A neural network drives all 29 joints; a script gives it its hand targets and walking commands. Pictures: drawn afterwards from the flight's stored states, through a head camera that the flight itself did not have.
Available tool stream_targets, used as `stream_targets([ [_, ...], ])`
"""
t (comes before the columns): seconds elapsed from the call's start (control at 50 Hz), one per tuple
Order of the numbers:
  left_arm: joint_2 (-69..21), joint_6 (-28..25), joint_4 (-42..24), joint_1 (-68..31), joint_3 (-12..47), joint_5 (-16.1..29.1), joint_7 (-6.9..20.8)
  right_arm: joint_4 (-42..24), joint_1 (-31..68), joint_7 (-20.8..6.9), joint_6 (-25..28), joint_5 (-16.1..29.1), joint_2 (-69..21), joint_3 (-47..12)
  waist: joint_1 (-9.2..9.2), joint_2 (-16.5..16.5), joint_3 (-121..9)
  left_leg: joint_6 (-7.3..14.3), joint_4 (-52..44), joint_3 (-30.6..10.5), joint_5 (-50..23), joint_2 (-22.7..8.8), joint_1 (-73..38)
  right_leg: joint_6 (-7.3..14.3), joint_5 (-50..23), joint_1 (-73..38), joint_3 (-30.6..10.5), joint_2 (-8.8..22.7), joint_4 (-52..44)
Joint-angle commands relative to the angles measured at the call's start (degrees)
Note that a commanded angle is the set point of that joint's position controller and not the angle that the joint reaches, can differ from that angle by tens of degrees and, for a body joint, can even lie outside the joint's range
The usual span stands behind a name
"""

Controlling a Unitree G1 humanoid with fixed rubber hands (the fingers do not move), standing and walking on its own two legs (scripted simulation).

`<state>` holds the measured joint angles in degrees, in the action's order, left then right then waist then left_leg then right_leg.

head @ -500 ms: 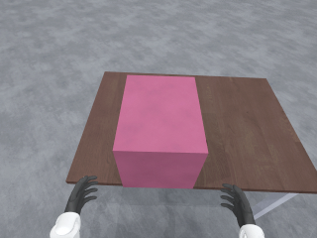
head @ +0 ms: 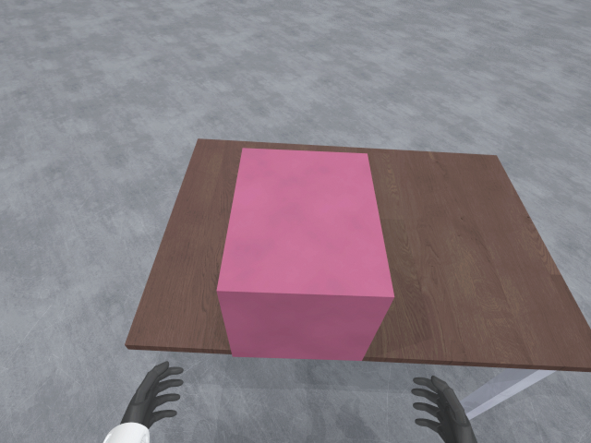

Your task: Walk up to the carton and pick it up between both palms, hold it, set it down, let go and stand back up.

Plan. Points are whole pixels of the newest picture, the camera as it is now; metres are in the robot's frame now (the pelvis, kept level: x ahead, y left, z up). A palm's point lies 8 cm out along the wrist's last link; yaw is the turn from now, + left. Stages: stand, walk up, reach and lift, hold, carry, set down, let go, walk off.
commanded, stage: set down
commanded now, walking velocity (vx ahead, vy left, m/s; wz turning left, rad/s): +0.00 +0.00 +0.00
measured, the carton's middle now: (301, 252) +0.45 +0.02 -0.08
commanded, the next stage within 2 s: let go in 0.14 s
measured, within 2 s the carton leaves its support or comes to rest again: neither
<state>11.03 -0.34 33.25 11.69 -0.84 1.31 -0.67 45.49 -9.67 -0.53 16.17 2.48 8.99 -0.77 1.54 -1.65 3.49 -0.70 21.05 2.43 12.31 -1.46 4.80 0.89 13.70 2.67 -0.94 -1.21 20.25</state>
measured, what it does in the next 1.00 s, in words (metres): stands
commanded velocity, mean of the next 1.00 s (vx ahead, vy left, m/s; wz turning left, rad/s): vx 0.00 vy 0.00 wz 0.00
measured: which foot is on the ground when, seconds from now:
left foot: down 0.00-1.00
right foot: down 0.00-1.00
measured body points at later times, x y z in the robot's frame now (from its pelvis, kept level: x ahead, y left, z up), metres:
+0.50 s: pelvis -0.01 +0.00 +0.00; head +0.01 +0.00 +0.45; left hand +0.16 +0.22 -0.09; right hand +0.15 -0.23 -0.10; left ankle -0.01 +0.12 -0.75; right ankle -0.03 -0.11 -0.75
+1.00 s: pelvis -0.02 +0.00 -0.01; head -0.05 +0.00 +0.44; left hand +0.06 +0.25 -0.12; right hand +0.07 -0.25 -0.13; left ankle -0.01 +0.12 -0.75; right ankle -0.03 -0.11 -0.75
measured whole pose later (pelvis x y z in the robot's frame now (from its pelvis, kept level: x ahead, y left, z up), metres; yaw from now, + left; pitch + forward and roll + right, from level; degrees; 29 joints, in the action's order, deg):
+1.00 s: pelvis -0.02 +0.00 -0.01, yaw +1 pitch -4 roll -1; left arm 12.6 -0.9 44.5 18.7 -0.3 -0.7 -0.8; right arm 47.1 -17.5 1.3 1.1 -0.5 13.1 0.5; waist 0.2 1.3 -1.1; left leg -0.7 27.0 0.8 13.8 -1.9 9.4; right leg 0.8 14.7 5.9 1.1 -1.4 24.4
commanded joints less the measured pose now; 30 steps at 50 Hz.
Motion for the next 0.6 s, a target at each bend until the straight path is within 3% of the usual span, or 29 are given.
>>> stream_targets([
  [0.0, 6.3, 0.2, -9.6, -4.4, -2.1, -0.8, -0.2, -8.1, 4.6, 0.2, 0.9, -1.1, 7.2, 2.9, -0.08, 2.5, -5.6, -1.4, -0.4, 1.2, -18.1, 1.4, -9.1, 0.1, -10.5, 8.0, 1.9, -0.1, -5.3],
  [0.22, 6.9, 4.6, -12.7, -7.9, 0.0, -0.3, -1.3, -8.5, 5.9, -0.2, -1.7, -4.7, 7.7, 6.2, -1.98, 2.6, -6.1, -1.1, -0.3, 1.5, -11.6, 0.1, -8.1, -0.1, -7.7, 10.1, 2.8, 0.0, -3.7],
  [0.3, 6.7, 4.3, -11.6, -6.7, -0.6, -1.2, -1.9, -7.0, 5.2, -1.1, -1.5, -4.6, 7.8, 6.5, -1.27, 3.9, -5.7, -1.3, -0.7, 0.8, -12.8, -0.2, -6.6, 1.0, -8.5, 7.0, 2.6, -0.5, -3.3],
  [0.38, 6.3, 4.9, -10.0, -5.3, -0.7, -1.5, -1.5, -7.0, 4.5, -1.2, -1.1, -4.1, 8.3, 5.5, -1.4, 2.2, -6.7, -1.4, 0.2, 0.9, -15.9, 0.5, -7.7, 0.4, -13.8, 5.5, 2.0, -0.1, -3.1],
  [0.58, 6.9, 5.7, -10.5, -6.8, -1.5, -1.2, -1.1, -10.4, 4.2, -0.6, -1.2, -4.0, 8.0, 4.8, -0.63, 0.7, -6.0, -0.3, -0.6, 2.0, -11.0, 1.4, -5.2, -0.6, -14.2, 4.6, 1.0, 0.7, -2.5],
])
